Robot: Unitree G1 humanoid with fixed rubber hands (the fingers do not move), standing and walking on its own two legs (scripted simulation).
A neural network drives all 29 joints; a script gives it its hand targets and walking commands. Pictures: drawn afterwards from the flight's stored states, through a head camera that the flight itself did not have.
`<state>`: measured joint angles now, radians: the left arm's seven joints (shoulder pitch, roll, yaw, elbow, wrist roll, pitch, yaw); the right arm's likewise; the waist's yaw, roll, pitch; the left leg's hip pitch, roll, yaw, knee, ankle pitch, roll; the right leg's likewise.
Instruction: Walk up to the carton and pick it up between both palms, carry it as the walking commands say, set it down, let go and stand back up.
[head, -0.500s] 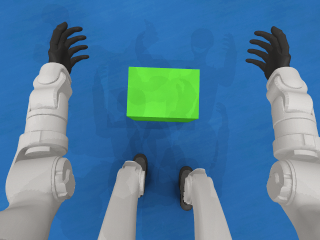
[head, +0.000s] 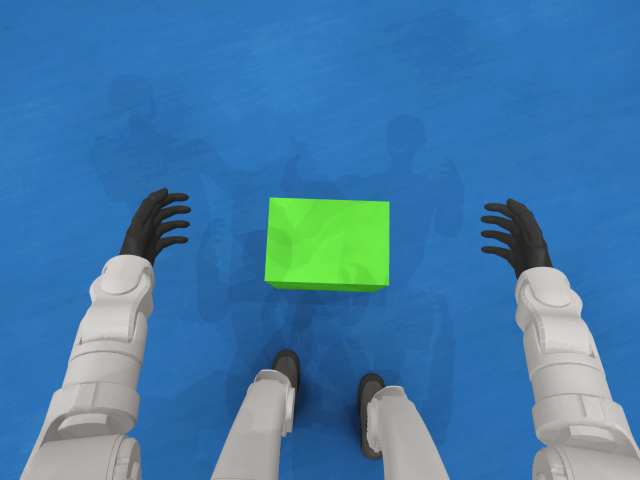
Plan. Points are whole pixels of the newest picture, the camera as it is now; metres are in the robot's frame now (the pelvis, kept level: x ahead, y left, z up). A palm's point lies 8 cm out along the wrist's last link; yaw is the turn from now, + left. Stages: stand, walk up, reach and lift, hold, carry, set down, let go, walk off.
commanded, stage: let go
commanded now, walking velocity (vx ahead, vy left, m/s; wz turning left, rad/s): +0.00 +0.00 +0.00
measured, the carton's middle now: (327, 250) +0.46 +0.02 -0.58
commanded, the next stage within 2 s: stand in 0.92 s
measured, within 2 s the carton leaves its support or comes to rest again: neither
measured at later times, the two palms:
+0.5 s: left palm (93, 400) +0.21 +0.23 +0.00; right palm (605, 411) +0.23 -0.23 +0.00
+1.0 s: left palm (80, 412) +0.20 +0.24 +0.00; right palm (626, 443) +0.20 -0.25 -0.01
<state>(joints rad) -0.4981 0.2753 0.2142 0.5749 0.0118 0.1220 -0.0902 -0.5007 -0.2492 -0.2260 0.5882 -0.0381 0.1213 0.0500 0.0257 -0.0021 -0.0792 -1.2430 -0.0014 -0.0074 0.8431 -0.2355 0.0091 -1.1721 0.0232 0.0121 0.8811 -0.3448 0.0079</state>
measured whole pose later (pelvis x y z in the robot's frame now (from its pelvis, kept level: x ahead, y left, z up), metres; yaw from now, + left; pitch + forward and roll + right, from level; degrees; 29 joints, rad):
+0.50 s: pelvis +0.05 +0.00 +0.07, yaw +0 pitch +3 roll +0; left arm 0.24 0.21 0.05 0.43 -0.01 0.03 -0.06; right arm 0.20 -0.20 -0.07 0.46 -0.01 0.03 0.05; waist 0.02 -0.01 0.04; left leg -0.29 -0.01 0.01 0.46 -0.23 0.00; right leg -0.22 0.01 0.04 0.47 -0.31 0.00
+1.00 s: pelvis +0.05 -0.01 +0.07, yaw +0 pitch -4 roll +0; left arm 0.22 0.25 0.04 0.50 0.04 0.11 -0.01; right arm 0.21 -0.23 -0.03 0.55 -0.04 0.08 0.02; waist 0.00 -0.01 0.05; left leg -0.17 0.00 0.00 0.49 -0.25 0.00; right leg -0.09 0.02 0.03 0.48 -0.33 -0.01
